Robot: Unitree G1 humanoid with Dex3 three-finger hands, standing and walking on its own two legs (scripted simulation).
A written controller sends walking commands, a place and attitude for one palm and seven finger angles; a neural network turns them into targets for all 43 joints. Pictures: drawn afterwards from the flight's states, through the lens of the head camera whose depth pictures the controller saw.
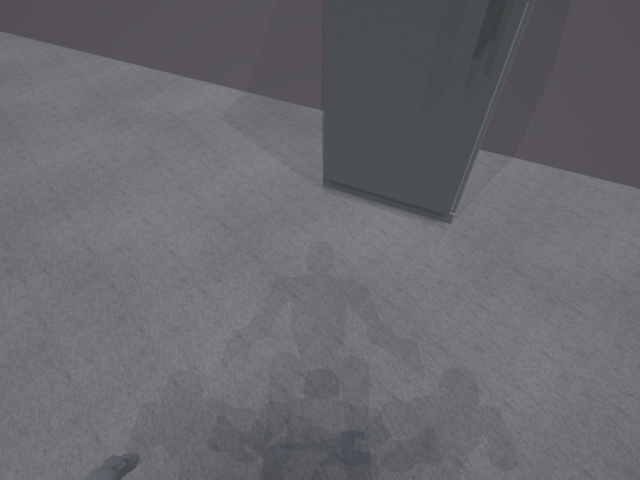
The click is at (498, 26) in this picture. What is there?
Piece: fridge door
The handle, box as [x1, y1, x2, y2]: [487, 0, 506, 40]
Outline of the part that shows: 506,0 499,1 487,39 493,40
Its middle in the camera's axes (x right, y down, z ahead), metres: +0.48 -0.66 +0.95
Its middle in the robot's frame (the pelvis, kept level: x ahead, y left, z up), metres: +1.21 -0.41 +0.20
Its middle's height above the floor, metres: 0.96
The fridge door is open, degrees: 0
